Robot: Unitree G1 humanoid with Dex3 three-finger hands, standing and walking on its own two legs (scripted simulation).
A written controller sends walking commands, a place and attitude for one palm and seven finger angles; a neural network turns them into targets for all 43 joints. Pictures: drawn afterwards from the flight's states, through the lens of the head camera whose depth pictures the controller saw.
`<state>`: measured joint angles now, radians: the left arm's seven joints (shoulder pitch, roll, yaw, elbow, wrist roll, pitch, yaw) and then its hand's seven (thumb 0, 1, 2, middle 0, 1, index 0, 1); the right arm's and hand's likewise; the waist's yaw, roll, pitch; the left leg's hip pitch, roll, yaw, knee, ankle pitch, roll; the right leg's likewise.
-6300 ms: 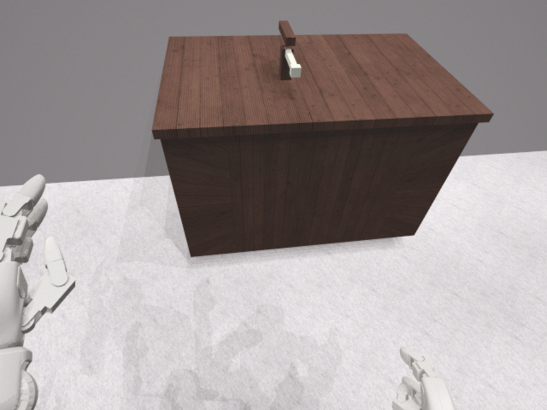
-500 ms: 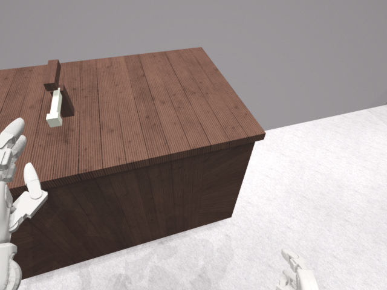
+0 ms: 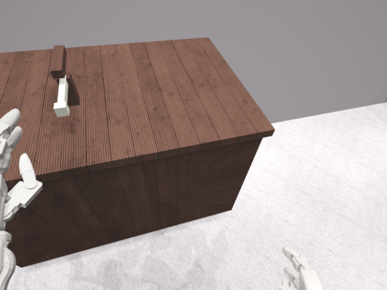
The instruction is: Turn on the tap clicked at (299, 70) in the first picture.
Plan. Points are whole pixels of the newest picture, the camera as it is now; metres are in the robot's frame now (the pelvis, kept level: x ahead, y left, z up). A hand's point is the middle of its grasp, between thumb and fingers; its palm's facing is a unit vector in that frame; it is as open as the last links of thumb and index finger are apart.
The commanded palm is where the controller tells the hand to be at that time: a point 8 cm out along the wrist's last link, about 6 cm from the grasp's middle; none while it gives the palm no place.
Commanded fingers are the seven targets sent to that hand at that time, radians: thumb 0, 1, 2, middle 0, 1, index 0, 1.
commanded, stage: shuffle to correct the standing spot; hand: left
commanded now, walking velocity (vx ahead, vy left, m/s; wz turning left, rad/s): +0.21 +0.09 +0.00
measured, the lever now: (61, 109) +0.49 +0.40 +0.05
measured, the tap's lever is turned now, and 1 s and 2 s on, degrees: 0 0 0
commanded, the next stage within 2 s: come to a stop and stand still in 1.06 s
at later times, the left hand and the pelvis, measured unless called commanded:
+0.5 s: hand (44, 148) +0.28 +0.29 +0.16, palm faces +0.41 -0.85 -0.34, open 7.4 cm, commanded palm +0.22 +0.32 +0.18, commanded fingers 0.00 0.90 0.90 -0.20 -0.30 -0.20 -0.30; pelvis +0.07 +0.04 -0.02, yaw +1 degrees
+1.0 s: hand (32, 119) +0.34 +0.34 +0.16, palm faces +0.43 -0.77 -0.46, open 7.4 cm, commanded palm +0.29 +0.36 +0.18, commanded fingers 0.00 0.90 0.90 -0.20 -0.30 -0.20 -0.30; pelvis +0.13 +0.08 -0.02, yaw +2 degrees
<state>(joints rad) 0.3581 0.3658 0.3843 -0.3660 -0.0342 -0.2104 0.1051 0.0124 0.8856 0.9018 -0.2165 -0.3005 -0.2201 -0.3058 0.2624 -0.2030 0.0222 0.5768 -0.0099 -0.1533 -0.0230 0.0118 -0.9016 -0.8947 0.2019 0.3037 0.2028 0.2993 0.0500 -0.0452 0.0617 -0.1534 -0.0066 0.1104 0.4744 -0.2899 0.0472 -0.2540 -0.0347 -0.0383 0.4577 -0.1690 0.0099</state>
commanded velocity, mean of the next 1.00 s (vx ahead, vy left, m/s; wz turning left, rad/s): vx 0.20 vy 0.04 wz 0.00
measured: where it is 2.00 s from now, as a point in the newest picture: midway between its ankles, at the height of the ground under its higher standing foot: outside the picture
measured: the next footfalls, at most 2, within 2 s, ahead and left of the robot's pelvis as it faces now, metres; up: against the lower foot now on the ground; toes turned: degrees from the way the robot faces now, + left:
left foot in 0.54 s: +0.09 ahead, +0.12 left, +0.00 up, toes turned +2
right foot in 0.92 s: +0.25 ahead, +0.02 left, +0.00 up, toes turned +1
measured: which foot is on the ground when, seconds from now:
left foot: down 0.00-0.46, up 0.48-0.52, down 0.54-0.94, up 0.96-1.00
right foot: down 0.00-0.54, up 0.56-0.90, down 0.92-1.00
